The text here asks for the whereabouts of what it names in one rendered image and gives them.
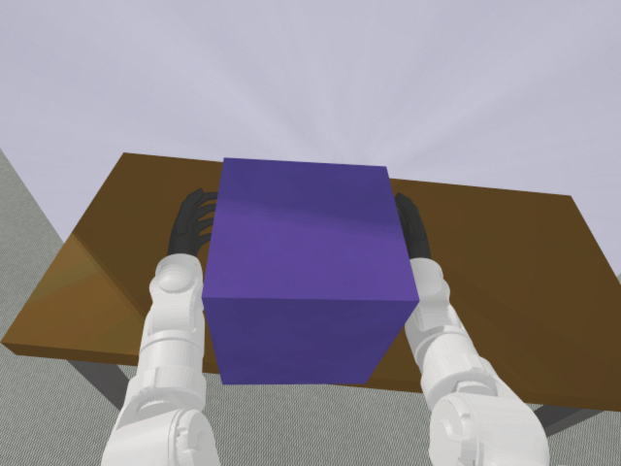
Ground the table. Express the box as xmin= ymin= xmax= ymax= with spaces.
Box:
xmin=0 ymin=152 xmax=621 ymax=438

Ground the left robot forearm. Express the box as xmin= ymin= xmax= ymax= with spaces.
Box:
xmin=101 ymin=253 xmax=207 ymax=466

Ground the left robot hand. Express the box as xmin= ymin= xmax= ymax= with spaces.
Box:
xmin=167 ymin=188 xmax=218 ymax=257

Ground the right robot hand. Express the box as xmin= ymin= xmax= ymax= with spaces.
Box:
xmin=394 ymin=192 xmax=432 ymax=260

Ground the carton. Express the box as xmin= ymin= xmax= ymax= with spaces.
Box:
xmin=202 ymin=157 xmax=420 ymax=384

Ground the right robot forearm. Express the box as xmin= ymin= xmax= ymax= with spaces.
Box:
xmin=405 ymin=258 xmax=549 ymax=455

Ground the right robot upper arm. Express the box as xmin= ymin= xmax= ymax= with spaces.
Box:
xmin=429 ymin=392 xmax=549 ymax=466

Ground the left robot upper arm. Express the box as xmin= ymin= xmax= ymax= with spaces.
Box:
xmin=102 ymin=408 xmax=220 ymax=466

